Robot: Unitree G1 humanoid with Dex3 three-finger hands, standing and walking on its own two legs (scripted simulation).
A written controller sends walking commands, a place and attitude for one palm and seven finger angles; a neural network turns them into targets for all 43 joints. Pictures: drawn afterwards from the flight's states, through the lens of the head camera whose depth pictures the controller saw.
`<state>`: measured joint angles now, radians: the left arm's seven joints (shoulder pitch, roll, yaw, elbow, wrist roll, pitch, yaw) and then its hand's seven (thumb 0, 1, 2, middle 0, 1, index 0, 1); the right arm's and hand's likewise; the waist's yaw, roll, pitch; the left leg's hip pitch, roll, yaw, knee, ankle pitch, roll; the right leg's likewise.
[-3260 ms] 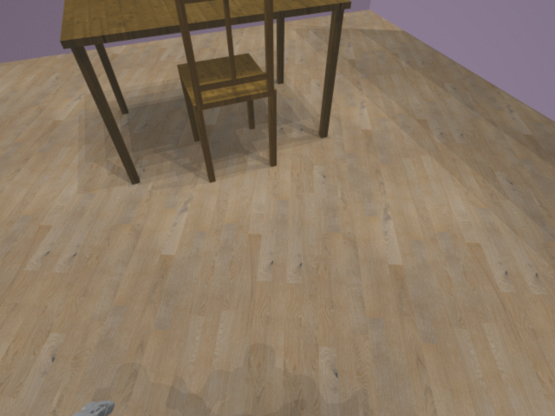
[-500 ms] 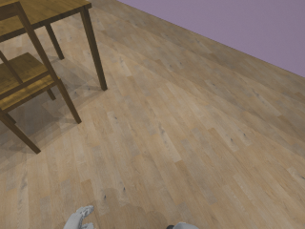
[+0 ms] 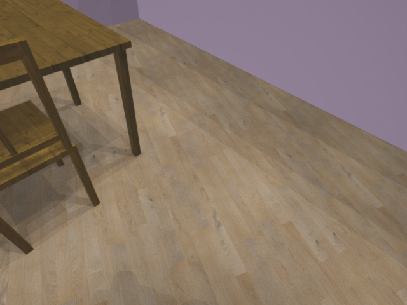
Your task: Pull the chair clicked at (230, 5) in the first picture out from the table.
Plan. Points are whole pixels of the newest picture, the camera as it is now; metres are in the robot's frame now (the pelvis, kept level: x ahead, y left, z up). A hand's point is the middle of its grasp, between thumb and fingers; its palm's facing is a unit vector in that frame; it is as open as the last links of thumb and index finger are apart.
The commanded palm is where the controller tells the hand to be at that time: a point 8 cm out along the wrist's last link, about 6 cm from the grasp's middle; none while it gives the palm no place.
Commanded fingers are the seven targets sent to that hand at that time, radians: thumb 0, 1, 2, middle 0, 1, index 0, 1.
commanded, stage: walk to a spot facing it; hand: left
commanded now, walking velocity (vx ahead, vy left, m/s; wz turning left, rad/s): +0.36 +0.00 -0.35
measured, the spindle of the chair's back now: out of the picture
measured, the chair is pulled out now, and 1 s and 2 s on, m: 0.00 0.00 0.00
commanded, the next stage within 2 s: turn to face it in 0.32 s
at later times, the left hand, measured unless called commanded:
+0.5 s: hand (171, 223) +0.36 +0.10 -0.17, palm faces -0.16 -0.96 -0.22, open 7.3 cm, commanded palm none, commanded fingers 0.00 0.90 0.90 -0.20 -0.30 -0.20 -0.30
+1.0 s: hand (151, 231) +0.34 +0.15 -0.19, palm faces +0.13 -0.97 -0.22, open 7.3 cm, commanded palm none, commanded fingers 0.00 0.90 0.90 -0.20 -0.30 -0.20 -0.30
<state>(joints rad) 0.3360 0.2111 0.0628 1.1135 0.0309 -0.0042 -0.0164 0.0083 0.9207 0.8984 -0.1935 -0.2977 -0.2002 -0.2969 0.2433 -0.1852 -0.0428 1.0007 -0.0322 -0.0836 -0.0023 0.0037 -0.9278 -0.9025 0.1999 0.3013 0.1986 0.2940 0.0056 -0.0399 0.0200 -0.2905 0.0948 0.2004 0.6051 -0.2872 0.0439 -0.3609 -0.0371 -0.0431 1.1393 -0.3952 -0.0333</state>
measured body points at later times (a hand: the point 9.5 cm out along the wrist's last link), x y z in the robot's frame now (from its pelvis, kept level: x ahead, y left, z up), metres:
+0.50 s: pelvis +0.22 -0.06 -0.02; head +0.26 -0.08 +0.43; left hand +0.37 +0.15 -0.15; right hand +0.09 -0.24 -0.18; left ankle +0.09 +0.09 -0.64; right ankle +0.29 -0.14 -0.73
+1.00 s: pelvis +0.31 -0.05 -0.01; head +0.34 -0.03 +0.44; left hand +0.33 +0.20 -0.17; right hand +0.44 -0.29 -0.14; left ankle +0.34 +0.05 -0.73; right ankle +0.28 -0.16 -0.69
